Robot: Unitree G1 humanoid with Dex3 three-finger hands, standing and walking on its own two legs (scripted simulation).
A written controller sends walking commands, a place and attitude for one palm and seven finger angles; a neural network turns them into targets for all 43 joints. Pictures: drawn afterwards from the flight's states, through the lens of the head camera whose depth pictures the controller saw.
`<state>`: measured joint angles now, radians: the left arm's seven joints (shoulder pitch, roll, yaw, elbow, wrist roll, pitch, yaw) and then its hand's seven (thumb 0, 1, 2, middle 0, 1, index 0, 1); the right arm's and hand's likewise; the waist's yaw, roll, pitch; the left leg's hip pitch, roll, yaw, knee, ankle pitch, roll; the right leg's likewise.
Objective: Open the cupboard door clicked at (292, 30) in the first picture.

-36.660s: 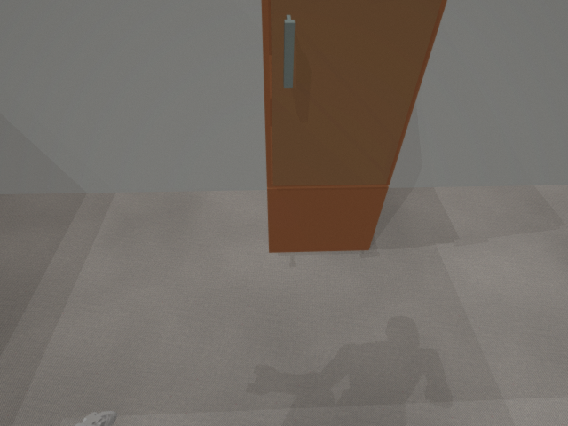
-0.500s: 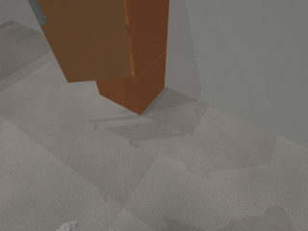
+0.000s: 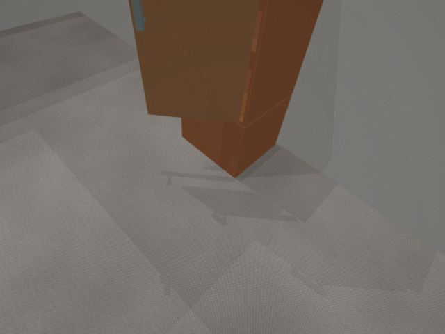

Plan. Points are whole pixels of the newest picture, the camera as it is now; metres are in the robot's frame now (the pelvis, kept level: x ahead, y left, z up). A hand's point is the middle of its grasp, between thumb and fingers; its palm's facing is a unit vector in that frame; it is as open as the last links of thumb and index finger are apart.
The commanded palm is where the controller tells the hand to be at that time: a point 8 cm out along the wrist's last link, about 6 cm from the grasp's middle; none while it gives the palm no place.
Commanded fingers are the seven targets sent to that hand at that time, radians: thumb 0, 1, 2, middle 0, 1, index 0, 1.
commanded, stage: take the last steps up to it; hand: left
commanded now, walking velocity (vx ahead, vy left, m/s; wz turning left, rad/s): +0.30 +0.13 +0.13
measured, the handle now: out of the picture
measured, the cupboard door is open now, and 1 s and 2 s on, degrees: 40 40 40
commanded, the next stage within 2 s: come to a stop and stand still in 0.88 s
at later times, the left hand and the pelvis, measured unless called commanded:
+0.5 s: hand (156, 248) +0.32 +0.17 -0.16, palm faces +0.03 -0.99 -0.16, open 7.3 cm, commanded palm none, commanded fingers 0.00 0.90 0.90 -0.20 -0.30 -0.20 -0.30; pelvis +0.18 +0.01 -0.01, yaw +4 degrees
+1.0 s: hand (112, 251) +0.31 +0.28 -0.18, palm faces +0.12 -0.98 -0.16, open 7.3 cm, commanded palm none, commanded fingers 0.00 0.90 0.90 -0.20 -0.30 -0.20 -0.30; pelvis +0.38 +0.11 +0.00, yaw +1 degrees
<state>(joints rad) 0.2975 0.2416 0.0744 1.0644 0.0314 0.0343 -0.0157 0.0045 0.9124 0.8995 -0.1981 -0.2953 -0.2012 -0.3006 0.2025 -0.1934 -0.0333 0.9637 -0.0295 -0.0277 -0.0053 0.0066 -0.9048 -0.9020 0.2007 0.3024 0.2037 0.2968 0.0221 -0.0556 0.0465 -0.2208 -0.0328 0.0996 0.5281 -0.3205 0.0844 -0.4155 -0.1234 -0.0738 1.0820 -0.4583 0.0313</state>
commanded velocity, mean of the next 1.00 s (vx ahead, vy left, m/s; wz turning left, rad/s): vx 0.24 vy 0.07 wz -0.01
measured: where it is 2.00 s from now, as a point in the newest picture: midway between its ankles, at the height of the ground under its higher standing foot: (195, 282)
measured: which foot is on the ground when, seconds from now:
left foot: down 0.00-0.46, up 0.48-0.88, down 0.90-1.00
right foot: up 0.00-0.42, down 0.44-0.90, up 0.92-1.00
